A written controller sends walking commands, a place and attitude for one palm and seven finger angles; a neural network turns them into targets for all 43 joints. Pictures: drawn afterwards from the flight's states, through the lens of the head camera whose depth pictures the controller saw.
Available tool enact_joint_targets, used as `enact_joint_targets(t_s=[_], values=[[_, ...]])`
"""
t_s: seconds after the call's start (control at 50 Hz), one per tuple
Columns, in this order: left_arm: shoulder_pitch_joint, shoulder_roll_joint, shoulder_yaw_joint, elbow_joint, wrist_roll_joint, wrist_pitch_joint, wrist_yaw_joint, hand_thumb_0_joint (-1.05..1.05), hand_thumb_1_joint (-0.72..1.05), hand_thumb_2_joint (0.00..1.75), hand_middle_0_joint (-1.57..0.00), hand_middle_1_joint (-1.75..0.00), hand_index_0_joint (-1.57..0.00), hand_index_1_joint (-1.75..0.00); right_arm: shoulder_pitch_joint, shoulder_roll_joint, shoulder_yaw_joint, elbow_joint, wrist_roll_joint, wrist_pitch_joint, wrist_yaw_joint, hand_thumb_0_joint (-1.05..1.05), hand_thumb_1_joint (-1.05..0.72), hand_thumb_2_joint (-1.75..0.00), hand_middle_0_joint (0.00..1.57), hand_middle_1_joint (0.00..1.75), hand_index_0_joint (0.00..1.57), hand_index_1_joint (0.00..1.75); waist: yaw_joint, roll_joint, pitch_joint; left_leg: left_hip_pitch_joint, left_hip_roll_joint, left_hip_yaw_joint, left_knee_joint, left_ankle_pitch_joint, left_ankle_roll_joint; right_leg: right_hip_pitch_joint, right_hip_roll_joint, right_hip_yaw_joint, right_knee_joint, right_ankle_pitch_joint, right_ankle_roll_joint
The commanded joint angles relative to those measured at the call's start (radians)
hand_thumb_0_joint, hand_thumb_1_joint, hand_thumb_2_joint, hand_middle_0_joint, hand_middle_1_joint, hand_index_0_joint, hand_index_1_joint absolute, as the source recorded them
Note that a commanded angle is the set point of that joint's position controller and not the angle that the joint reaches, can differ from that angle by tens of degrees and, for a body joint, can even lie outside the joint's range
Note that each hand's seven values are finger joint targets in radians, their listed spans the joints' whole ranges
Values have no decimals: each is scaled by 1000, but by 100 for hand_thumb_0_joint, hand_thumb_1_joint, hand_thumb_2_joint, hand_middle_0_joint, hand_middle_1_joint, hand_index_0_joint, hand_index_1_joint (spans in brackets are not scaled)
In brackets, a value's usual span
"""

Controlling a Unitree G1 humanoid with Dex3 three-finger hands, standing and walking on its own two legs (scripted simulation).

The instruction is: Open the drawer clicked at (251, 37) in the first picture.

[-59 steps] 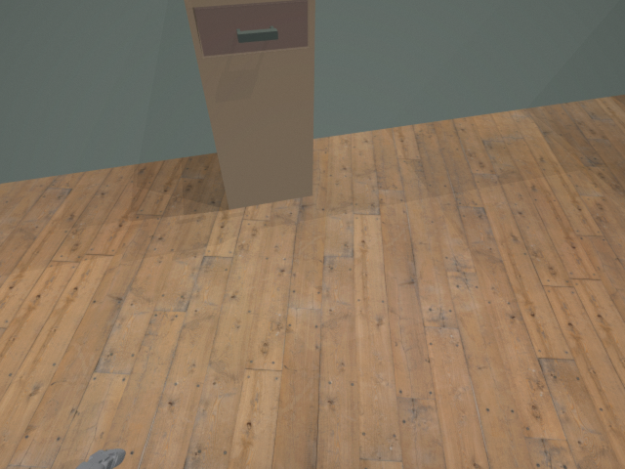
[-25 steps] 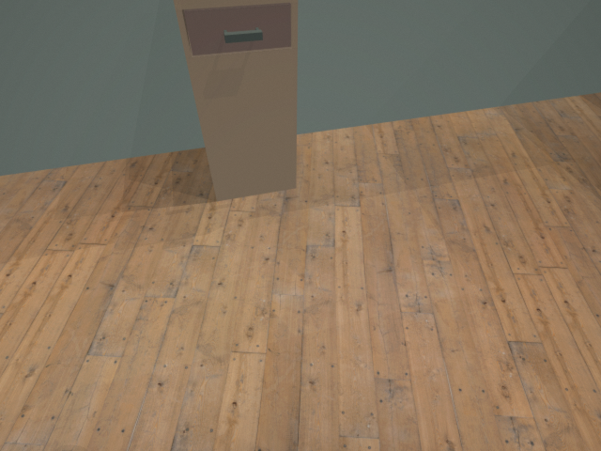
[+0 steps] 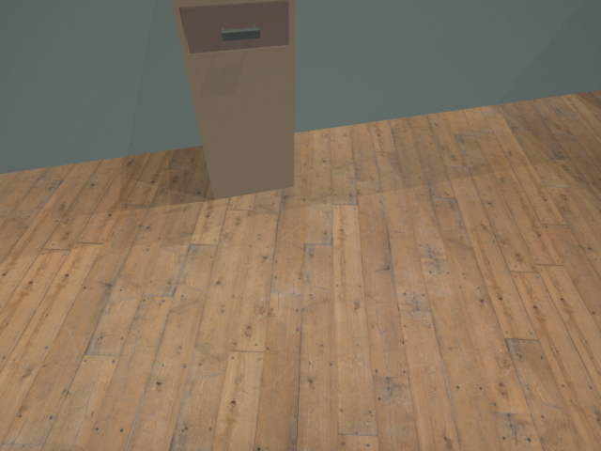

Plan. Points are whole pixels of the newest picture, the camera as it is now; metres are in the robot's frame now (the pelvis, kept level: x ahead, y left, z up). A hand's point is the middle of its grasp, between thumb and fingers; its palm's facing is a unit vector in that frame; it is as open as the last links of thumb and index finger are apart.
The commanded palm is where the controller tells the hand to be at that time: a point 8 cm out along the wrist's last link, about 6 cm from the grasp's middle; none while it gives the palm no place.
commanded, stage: look at it before walking up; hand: left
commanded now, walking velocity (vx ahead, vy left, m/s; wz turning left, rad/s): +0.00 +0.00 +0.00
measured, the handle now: (240, 31) +1.34 +0.28 +0.00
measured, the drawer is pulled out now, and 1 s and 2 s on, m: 0.00 0.00 0.00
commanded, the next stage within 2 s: walk to a spot facing it in 0.36 s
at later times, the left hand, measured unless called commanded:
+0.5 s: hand out of the picture +0.08 +0.25 -0.15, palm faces -0.02 -0.94 -0.34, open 7.4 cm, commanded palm none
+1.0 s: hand out of the picture +0.03 +0.15 -0.17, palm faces -0.05 -0.99 -0.15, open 7.3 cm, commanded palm none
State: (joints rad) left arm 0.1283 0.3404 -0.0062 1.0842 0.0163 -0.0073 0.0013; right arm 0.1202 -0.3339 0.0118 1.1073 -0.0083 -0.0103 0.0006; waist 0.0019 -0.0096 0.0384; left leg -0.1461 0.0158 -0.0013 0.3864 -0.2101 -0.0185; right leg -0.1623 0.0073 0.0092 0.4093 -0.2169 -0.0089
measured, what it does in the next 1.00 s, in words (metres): walks ahead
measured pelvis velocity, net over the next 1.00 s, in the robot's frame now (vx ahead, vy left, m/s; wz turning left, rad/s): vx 0.12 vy -0.01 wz -0.15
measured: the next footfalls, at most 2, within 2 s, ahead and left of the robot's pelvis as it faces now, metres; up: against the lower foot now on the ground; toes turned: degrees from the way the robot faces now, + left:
left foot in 1.14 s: +0.33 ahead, +0.10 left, +0.00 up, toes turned -5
right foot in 1.60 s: +0.43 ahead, -0.20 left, +0.00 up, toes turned -34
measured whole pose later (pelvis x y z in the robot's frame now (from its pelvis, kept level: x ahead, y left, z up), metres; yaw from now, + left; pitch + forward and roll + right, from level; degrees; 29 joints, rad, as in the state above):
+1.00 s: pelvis +0.12 -0.01 -0.01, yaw -9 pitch +1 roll +0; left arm 0.51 0.12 0.02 1.12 0.04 -0.05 0.01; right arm 0.19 -0.19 -0.04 1.03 -0.01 0.00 0.02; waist 0.05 -0.01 0.04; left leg -0.55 0.09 0.08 0.99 -0.34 -0.04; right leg -0.04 0.05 0.09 0.40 -0.36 -0.04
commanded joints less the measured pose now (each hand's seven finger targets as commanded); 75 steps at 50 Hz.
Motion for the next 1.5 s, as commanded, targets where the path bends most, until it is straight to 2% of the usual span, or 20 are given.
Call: enact_joint_targets(t_s=[0.0,0.44,0.48,0.52,0.6,0.7,0.72,0.74,0.76,0.78,0.8,0.84,1.02,1.06,1.08,1.12,1.14,1.18,1.26,1.48], values=[[-36,207,40,-67,-6,-20,10,0,90,90,-20,-30,-20,-30,-48,-208,-46,-62,0,-23,-14,0,-90,-90,20,30,20,30,-1,7,-79,20,103,-88,-58,139,44,11,-124,106,-75,143,-26],[-36,211,39,-60,-5,-21,11,0,90,90,-20,-30,-20,-30,-61,-212,-45,-61,1,-23,-15,0,-90,-90,20,30,20,30,-1,7,-81,49,108,-85,-75,170,43,29,-127,105,-86,187,-23],[33,90,15,-32,-6,1,13,0,90,90,-20,-30,-20,-30,3,-92,-17,-35,-8,-8,-12,0,-90,-90,20,30,20,30,-1,12,-92,62,105,-49,-52,52,24,14,-112,105,-71,53,-12],[60,87,21,-38,2,16,3,0,90,90,-20,-30,-20,-30,39,-94,-24,-33,-13,2,-9,0,-90,-90,20,30,20,30,-1,17,-26,14,106,-44,-51,-171,31,-61,-86,121,-61,-183,-22],[109,78,44,-83,9,19,-18,0,90,90,-20,-30,-20,-30,81,-124,-53,-68,-16,3,-8,0,-90,-90,20,30,20,30,-1,51,98,-54,151,-99,-62,-423,75,-212,-28,133,31,-341,-44],[179,-6,58,-117,8,-12,-30,0,90,90,-20,-30,-20,-30,139,-127,-82,-90,-9,-22,-12,0,-90,-90,20,30,20,30,14,159,73,-19,284,-155,-23,-258,151,-230,9,-20,226,-195,-26],[238,-13,64,-101,11,-19,-30,0,90,90,-20,-30,-20,-30,126,-106,-78,-97,-10,-24,-12,0,-90,-90,20,30,20,30,42,99,55,-92,239,-86,97,-191,119,-113,0,5,145,-161,-38],[329,23,76,-71,14,-29,-23,0,90,90,-20,-30,-20,-30,89,-60,-72,-120,-8,-27,-11,0,-90,-90,20,30,20,30,83,-77,49,-266,136,37,320,-183,56,47,-91,191,26,-128,-84],[466,109,97,-24,13,-42,-7,0,90,90,-20,-30,-20,-30,8,8,-57,-171,-5,-36,-6,0,-90,-90,20,30,20,30,129,-383,52,-550,7,159,613,-341,0,228,-288,558,-141,6,-183],[553,100,90,-4,2,-50,10,0,90,90,-20,-30,-20,-30,-85,-12,-55,-208,-13,-48,-6,0,-90,-90,20,30,20,30,166,-305,70,-643,31,48,735,-388,6,259,-349,686,-155,245,-247],[545,70,85,0,5,-51,20,0,90,90,-20,-30,-20,-30,-108,4,-58,-208,-11,-54,-7,0,-90,-90,20,30,20,30,139,-124,78,-685,62,25,799,-343,3,291,-358,642,-110,374,-291],[474,31,76,-20,13,-55,25,0,90,90,-20,-30,-20,-30,-70,36,-60,-189,-12,-52,1,0,-90,-90,20,30,20,30,82,-27,51,-646,99,24,763,-264,-8,253,-306,471,-87,323,-255],[370,-7,81,-2,13,-63,27,0,90,90,-20,-30,-20,-30,-43,105,-67,-202,5,-47,27,0,-90,-90,20,30,20,30,8,-143,55,-250,46,105,332,-21,5,-16,-178,233,-148,271,-140],[342,-8,90,-3,4,-64,25,0,90,90,-20,-30,-20,-30,113,75,-78,-152,0,-56,10,0,-90,-90,20,30,20,30,-65,-96,-1,-10,11,121,195,60,16,-64,-130,187,16,377,-111],[358,-32,91,-3,1,-63,21,0,90,90,-20,-30,-20,-30,249,30,-89,-109,-6,-61,-7,0,-90,-90,20,30,20,30,-109,-22,-90,190,44,86,156,52,31,-118,-92,170,212,381,-92],[404,-134,81,-45,-8,-60,4,0,90,90,-20,-30,-20,-30,445,-134,-123,-76,-20,-61,-18,0,-90,-90,20,30,20,30,-129,346,-219,368,481,-491,-94,-141,167,-412,71,13,798,-346,-35],[362,-120,79,-55,1,-53,10,0,90,90,-20,-30,-20,-30,346,-94,-114,-87,-14,-54,-20,0,-90,-90,20,30,20,30,-104,254,-155,219,505,-513,-187,-409,186,-450,11,51,919,-322,-46],[255,-125,83,-72,15,-39,-11,0,90,90,-20,-30,-20,-30,194,26,-89,-128,-16,-58,-19,0,-90,-90,20,30,20,30,-48,147,65,-49,418,-341,-225,-434,164,-505,-84,23,951,-167,-41],[287,-161,85,-78,21,3,-28,0,90,90,-20,-30,-20,-30,154,74,-76,-118,-18,-83,-23,0,-90,-90,20,30,20,30,30,132,41,-170,328,-30,-218,-181,139,-405,-125,-8,814,-63,-16],[-50,-125,82,-215,21,-1,-46,0,90,90,-20,-30,-20,-30,281,7,-92,-85,-31,-70,-12,0,-90,-90,20,30,20,30,-45,106,65,65,335,154,-146,142,142,-355,-96,-124,271,-7,-6]])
